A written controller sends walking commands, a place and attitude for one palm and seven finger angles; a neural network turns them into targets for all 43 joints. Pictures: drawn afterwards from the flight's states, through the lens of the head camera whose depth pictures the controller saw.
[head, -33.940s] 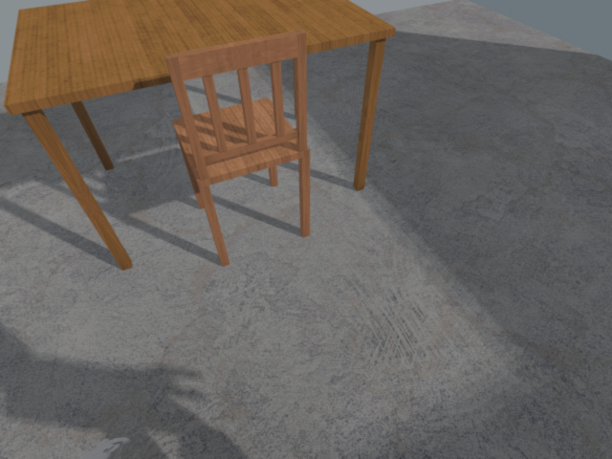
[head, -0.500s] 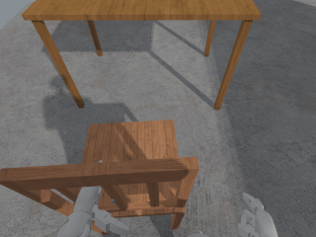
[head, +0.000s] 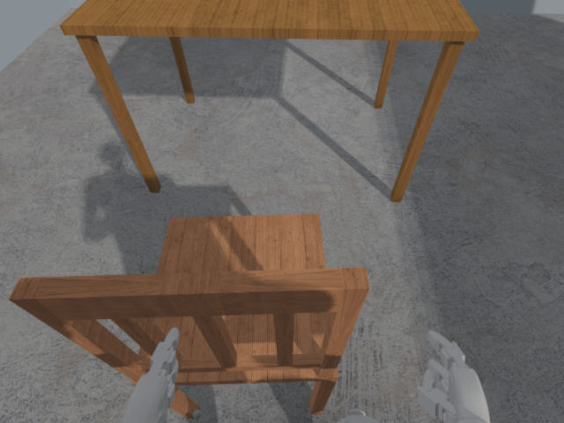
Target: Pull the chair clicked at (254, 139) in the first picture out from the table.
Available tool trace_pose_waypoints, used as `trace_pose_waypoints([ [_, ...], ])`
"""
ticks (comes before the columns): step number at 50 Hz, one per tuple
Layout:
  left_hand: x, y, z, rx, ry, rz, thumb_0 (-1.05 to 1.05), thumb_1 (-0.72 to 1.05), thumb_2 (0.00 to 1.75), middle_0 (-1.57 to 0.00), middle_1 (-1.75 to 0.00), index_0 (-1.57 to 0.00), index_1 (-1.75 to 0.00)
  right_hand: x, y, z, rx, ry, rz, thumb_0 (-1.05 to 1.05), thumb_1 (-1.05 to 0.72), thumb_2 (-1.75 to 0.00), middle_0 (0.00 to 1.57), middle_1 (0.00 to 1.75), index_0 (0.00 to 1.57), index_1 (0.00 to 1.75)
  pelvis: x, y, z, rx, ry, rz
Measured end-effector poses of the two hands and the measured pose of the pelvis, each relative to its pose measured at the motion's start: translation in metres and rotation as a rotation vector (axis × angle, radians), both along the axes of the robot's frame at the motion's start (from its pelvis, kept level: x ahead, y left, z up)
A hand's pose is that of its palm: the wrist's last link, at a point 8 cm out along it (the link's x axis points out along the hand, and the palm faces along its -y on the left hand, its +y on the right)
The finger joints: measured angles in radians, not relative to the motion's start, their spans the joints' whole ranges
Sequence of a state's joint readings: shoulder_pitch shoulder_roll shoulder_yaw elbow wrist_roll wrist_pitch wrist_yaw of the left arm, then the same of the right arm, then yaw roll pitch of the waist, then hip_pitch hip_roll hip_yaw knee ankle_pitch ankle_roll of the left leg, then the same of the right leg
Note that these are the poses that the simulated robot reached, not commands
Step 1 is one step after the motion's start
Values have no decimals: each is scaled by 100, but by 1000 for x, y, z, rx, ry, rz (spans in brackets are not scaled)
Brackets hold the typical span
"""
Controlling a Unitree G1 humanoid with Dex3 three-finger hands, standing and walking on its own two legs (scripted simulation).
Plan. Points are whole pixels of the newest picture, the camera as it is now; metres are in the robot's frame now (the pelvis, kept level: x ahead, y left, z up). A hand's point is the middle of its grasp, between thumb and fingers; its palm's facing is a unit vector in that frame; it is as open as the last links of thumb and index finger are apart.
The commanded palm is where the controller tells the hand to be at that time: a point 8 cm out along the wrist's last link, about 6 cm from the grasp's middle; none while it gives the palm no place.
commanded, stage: draw the fingers out of the gap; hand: left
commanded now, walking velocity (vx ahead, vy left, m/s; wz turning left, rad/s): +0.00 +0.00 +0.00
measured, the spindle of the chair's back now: (218, 339) +0.25 +0.11 -0.04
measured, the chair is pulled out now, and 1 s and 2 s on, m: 0.71 0.71 0.71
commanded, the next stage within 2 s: draw the hand back to the body in 0.02 s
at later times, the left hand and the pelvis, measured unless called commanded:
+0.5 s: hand (169, 422) +0.14 +0.13 +0.03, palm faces -0.03 -1.00 -0.09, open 17.2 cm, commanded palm +0.11 +0.21 +0.08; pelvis -0.02 -0.01 -0.02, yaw +0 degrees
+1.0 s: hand (109, 406) +0.15 +0.19 +0.07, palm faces +0.07 -0.89 -0.46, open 12.2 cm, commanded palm +0.13 +0.25 +0.17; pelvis +0.00 -0.03 +0.04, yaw +0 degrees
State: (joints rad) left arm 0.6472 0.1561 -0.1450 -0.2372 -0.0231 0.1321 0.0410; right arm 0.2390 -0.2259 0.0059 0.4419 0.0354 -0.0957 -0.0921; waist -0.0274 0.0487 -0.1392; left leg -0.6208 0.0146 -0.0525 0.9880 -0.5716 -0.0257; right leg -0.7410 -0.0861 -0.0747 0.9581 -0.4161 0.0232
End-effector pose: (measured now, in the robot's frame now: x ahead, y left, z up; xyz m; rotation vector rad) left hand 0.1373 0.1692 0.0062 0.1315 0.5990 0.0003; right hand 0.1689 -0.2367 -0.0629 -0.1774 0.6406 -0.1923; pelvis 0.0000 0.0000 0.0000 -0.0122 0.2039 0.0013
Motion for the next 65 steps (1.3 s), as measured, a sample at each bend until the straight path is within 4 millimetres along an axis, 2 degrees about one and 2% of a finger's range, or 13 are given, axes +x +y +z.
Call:
trace_pose_waypoints([
  [9, -21, -2, 1, -26, 2, 21, -1, -54, 21, -1, 0, -1, -1, 3, 1, -3, -4, -19, 3, 1, -91, -89, 20, 30, 20, 30, -3, 0, -6, -3, 12, 4],
  [17, -12, 6, 32, -93, -281, 56, -1, -54, 21, -1, 0, -6, -3, 1, 2, -15, 13, -14, 3, 1, -91, -89, 20, 30, 20, 30, -8, -4, -15, -6, 25, 7],
  [23, -17, 16, 33, -59, -343, -9, -1, -54, 21, -5, -2, -6, -3, -5, 2, -30, 48, 18, -7, 1, -91, -89, 20, 30, 20, 30, -15, -8, -21, -7, 25, 3],
  [29, -18, 27, 51, -33, -370, -51, -1, -54, 21, -8, -4, -11, -5, -14, 1, -35, 78, 44, -31, 1, -91, -89, 20, 30, 20, 30, -19, -12, -16, -13, 1, 9],
  [33, -18, 34, 63, -10, -359, -50, -1, -51, 22, -8, -4, -16, -8, -19, 0, -30, 92, 38, -49, 1, -91, -89, 20, 30, 20, 30, -19, -14, -8, -13, -21, 13],
  [36, -16, 41, 74, 166, -290, -67, -1, -46, 25, -7, -4, -22, -11, -22, -2, -21, 69, 48, -42, 1, -91, -89, 20, 30, 20, 30, -16, -16, 2, -11, -61, 8],
  [40, -15, 47, 88, 291, -204, -30, -1, -35, 30, -6, -5, -30, -17, -20, -5, -5, 57, 17, -42, 1, -91, -89, 20, 30, 20, 30, -10, -17, 17, -9, -118, 5],
  [49, -13, 60, 99, 348, -140, 69, -1, -5, 44, -8, -10, -43, -26, -5, -15, 22, 15, -25, 8, 1, -91, -89, 20, 30, 20, 30, -3, -25, 39, -5, -207, -1],
  [56, -16, 71, 110, 398, -94, 114, 0, 20, 56, -12, -15, -46, -30, 11, -16, 31, 6, -44, 65, 1, -91, -90, 20, 30, 20, 30, 3, -28, 48, -1, -227, 4],
  [58, -18, 76, 121, 420, -123, 148, 0, 27, 60, -13, -17, -46, -32, 15, -14, 31, 9, -43, 81, 1, -91, -90, 20, 30, 20, 30, 5, -28, 50, 1, -230, 7],
  [60, -18, 83, 141, 462, -191, 191, 0, 34, 63, -14, -18, -46, -33, 20, -11, 30, 14, -38, 103, 1, -91, -90, 20, 30, 20, 30, 7, -27, 52, 1, -234, 14],
  [65, -11, 103, 215, 593, -505, 324, 1, 52, 72, -17, -22, -41, -34, 33, 1, 25, 39, -33, 157, 1, -91, -90, 20, 30, 20, 30, 10, -24, 54, 6, -251, 26],
])
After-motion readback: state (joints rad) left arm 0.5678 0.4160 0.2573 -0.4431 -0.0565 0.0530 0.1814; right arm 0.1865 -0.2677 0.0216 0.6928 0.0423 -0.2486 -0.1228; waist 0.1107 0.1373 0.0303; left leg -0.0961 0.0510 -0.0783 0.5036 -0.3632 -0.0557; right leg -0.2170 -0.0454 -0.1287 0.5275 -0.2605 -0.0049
